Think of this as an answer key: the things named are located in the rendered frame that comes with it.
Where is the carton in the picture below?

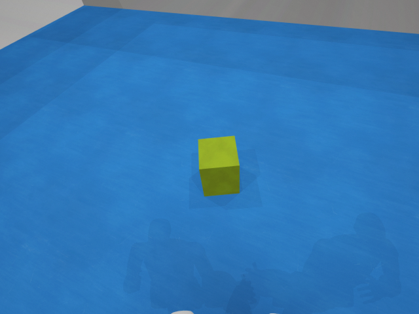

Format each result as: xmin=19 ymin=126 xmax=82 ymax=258
xmin=198 ymin=136 xmax=240 ymax=196

